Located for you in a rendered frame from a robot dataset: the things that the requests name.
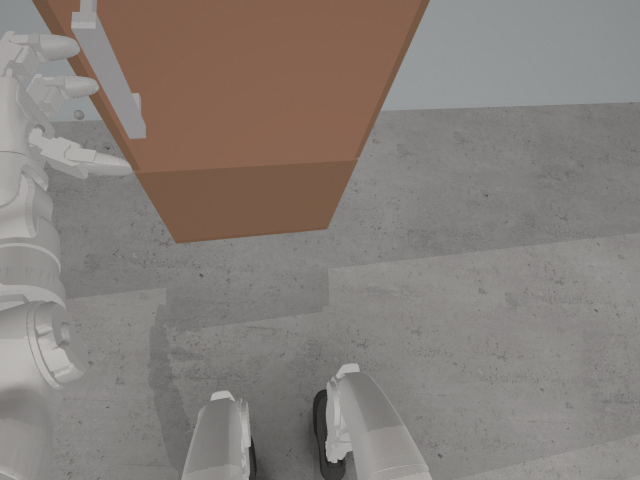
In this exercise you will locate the left robot upper arm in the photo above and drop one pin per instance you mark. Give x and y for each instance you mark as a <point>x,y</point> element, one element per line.
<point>41,354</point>

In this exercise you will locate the left robot hand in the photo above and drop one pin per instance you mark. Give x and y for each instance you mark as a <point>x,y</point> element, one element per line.
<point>21,110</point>

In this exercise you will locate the robot right thigh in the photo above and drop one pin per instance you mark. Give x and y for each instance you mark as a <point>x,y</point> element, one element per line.
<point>383,449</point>

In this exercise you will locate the left robot forearm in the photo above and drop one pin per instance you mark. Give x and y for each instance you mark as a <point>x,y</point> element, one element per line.
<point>30,261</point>

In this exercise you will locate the cupboard door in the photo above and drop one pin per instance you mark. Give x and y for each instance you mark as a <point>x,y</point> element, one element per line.
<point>240,83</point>

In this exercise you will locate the handle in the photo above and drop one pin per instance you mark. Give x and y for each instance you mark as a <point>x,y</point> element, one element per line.
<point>91,36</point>

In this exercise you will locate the right robot shin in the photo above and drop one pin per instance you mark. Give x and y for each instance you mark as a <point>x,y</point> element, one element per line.
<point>338,441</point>

